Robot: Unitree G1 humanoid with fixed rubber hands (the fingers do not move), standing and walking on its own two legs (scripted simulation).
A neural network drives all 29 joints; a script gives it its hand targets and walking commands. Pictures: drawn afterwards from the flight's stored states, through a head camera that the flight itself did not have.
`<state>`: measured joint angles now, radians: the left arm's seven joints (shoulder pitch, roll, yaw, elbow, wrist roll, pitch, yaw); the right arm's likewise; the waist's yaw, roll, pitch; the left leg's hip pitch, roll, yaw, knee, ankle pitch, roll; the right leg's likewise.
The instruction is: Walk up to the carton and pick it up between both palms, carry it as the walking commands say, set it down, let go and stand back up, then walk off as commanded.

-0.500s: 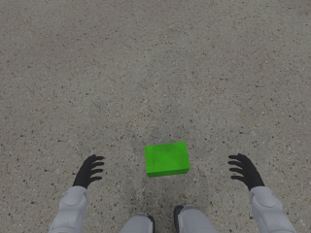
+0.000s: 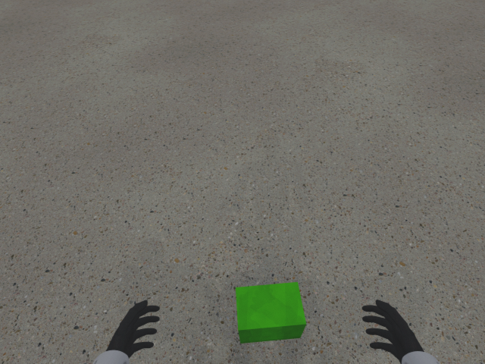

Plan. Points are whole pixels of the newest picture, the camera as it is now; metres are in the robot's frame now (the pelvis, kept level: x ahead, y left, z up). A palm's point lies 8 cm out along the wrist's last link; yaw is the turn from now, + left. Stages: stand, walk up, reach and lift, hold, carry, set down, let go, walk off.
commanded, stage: let go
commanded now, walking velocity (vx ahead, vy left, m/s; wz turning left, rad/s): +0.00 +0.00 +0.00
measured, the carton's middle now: (268, 313) +0.40 -0.04 -0.68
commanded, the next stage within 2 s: stand in 0.14 s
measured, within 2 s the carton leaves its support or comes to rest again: neither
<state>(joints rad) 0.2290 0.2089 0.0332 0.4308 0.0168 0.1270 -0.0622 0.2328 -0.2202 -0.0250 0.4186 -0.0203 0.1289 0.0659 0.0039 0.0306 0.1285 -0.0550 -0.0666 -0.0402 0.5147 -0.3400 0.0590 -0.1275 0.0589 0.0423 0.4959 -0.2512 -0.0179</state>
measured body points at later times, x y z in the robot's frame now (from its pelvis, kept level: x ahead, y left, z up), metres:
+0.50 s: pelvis +0.00 +0.00 +0.00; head -0.07 +0.00 +0.45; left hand +0.09 +0.30 -0.10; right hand +0.09 -0.30 -0.10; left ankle -0.03 +0.08 -0.73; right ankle +0.02 -0.11 -0.73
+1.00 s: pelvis -0.03 -0.02 +0.01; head -0.09 -0.03 +0.45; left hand +0.03 +0.27 -0.11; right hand +0.03 -0.32 -0.12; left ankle -0.03 +0.08 -0.73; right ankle +0.02 -0.11 -0.73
